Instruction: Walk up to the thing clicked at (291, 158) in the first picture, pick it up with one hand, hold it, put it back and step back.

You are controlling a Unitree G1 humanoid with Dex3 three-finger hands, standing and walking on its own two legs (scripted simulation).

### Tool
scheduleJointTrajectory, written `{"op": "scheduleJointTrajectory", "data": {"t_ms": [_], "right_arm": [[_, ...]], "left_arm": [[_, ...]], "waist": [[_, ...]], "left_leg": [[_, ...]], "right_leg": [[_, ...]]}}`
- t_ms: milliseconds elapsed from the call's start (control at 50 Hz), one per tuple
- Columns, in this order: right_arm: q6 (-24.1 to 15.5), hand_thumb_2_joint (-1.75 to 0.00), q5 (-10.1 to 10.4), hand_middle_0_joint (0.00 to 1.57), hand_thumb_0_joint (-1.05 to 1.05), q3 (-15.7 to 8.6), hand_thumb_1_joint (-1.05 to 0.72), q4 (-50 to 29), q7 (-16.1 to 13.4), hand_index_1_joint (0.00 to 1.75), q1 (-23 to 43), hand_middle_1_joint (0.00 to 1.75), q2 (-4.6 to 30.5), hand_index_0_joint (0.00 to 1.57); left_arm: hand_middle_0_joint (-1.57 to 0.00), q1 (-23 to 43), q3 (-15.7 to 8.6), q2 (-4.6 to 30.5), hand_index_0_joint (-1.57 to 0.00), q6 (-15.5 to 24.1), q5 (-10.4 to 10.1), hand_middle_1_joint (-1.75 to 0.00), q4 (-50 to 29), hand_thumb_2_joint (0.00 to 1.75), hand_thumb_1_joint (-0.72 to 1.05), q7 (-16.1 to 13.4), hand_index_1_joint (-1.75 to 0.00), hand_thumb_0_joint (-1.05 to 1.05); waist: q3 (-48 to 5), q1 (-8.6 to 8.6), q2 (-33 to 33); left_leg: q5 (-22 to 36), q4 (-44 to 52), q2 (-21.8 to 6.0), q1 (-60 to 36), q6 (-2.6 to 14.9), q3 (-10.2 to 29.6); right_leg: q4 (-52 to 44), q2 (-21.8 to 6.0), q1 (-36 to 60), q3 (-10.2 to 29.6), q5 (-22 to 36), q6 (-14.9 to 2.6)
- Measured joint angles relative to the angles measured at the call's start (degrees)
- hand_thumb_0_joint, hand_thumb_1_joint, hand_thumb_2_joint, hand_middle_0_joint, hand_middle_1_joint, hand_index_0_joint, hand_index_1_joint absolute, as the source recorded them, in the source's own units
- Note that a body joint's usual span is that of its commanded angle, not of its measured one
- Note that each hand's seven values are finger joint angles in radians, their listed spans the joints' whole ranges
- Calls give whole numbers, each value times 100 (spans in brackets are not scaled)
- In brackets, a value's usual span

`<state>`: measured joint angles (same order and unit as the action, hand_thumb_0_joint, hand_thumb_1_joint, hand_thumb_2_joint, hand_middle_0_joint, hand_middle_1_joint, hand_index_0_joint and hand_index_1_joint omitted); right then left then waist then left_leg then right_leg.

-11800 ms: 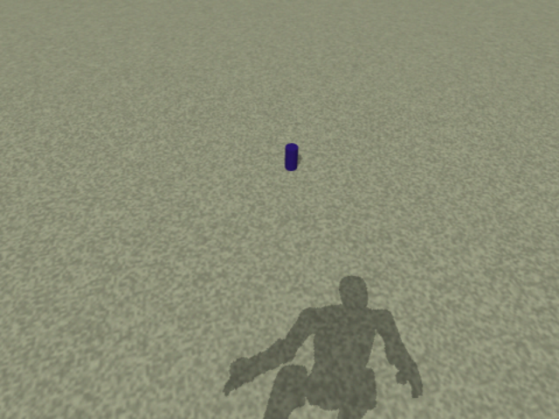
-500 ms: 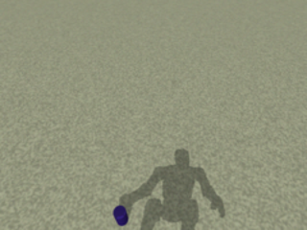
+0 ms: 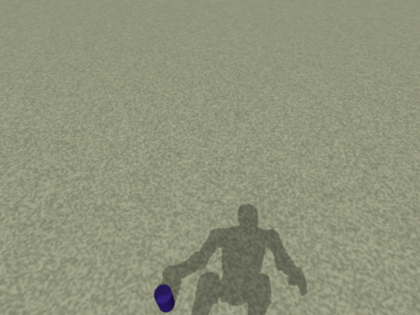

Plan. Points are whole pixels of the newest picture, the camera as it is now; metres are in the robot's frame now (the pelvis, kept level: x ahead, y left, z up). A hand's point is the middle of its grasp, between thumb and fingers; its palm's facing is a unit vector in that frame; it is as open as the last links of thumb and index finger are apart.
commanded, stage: stand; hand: left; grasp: from the side
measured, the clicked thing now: (164, 298) +0.37 +0.20 -0.71
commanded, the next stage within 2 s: go down in 0.26 s
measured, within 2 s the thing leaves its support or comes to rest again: neither
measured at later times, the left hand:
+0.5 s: hand out of the picture +0.12 +0.25 -0.16, palm faces +0.05 -0.94 -0.33, open 8.6 cm
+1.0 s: hand out of the picture +0.14 +0.29 -0.21, palm faces +0.07 -0.95 -0.31, open 16.9 cm
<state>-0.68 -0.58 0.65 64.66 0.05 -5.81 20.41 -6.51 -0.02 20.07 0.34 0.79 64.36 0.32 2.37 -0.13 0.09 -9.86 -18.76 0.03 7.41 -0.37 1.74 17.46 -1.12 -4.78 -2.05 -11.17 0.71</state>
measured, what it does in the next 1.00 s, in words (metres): lowers itself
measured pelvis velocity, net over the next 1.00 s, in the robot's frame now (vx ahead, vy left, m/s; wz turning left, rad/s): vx -0.02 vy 0.02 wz -0.04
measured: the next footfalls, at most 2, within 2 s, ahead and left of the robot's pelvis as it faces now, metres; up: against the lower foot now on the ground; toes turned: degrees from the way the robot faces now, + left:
none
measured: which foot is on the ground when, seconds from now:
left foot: down 0.00-1.00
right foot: down 0.00-1.00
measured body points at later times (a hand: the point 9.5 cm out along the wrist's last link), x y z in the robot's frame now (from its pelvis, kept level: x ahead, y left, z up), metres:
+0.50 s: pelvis -0.01 +0.00 -0.01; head +0.03 +0.00 +0.44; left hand +0.12 +0.30 -0.14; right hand +0.09 -0.28 -0.13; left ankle +0.00 +0.12 -0.75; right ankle -0.02 -0.12 -0.75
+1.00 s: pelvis -0.02 +0.02 -0.09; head +0.07 +0.03 +0.35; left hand +0.13 +0.34 -0.19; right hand +0.12 -0.25 -0.18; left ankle +0.00 +0.12 -0.75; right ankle -0.02 -0.12 -0.75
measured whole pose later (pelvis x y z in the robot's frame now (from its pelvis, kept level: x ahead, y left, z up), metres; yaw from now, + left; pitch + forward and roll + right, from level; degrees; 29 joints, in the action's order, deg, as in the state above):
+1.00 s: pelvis -0.02 +0.02 -0.09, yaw -2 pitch +16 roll -2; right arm -5.6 1.1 -1.7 33.7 -2.3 -12.4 14.1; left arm -11.4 -15.8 20.1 -5.8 1.4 33.7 5.5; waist -5.1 1.4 -0.4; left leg -28.0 -62.6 -1.1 50.4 0.6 1.1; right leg 59.8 -0.1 -47.4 -0.8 -28.1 1.4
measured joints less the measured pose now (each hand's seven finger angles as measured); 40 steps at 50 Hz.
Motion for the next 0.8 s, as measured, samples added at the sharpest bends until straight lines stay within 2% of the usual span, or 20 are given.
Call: {"op": "scheduleJointTrajectory", "data": {"t_ms": [380, 440, 480, 560, 640, 700, 800], "right_arm": [[-1, -90, 8, 21, 0, -6, -91, -4, 0, 30, -25, 30, -23, 20], [-109, -90, 235, 21, 1, -8, -92, -730, -145, 30, -285, 30, -74, 20], [-158, -90, 291, 21, 0, -17, -94, -1104, -186, 30, -334, 30, -173, 20], [-199, -91, 239, 20, 0, -92, -96, -1626, -194, 30, -431, 30, -473, 20], [-185, -91, 178, 21, 0, -155, -95, -1987, -132, 30, -661, 30, -654, 20], [-169, -91, 172, 21, 1, -166, -95, -2217, -85, 30, -819, 30, -651, 20], [-249, -90, 166, 21, 1, -236, -93, -2600, -60, 30, -899, 30, -595, 20]], "left_arm": [[-20, -35, -6, 11, -20, -2, 6, -30, -7, 89, 90, -8, -30, 0], [-20, 64, -190, -84, -20, 85, -157, -26, -344, 85, 86, -93, -26, 1], [-17, 410, -379, -126, -17, 117, -140, -21, -263, 79, 79, -82, -21, 1], [-11, 926, -795, -27, -11, 92, 102, -14, -302, 60, 60, 79, -13, 1], [-7, 953, -1159, 64, -7, -20, 277, -9, -577, 40, 38, 162, -9, 0], [-6, 880, -1311, 84, -6, -163, 296, -7, -719, 29, 22, 201, -7, 0], [-5, 448, -1556, 108, -6, -279, 218, -6, -1244, 16, -5, 371, -5, 0]], "waist": [[20, -3, 5], [-23, 14, 22], [12, 33, 12], [-98, 103, -96], [-301, 171, -153], [-445, 207, -102], [-645, 244, -39]], "left_leg": [[-10, 31, 22, -52, 21, -19], [-136, -357, 32, 419, 34, -2], [-238, -687, 18, 793, 30, -6], [-457, -1331, -36, 1570, 10, -54], [-733, -1920, -90, 2107, 5, -111], [-952, -2383, -111, 2497, 18, -108], [-1366, -3307, -125, 3310, 55, -116]], "right_leg": [[-17, -23, 41, 17, -13, 20], [399, -34, -434, 3, -159, 9], [729, -20, -812, 13, -261, -3], [1386, 31, -1619, 71, -464, -27], [1942, 81, -2170, 137, -694, -36], [2340, 102, -2532, 141, -876, -23], [3219, 115, -3330, 162, -1259, 20]]}}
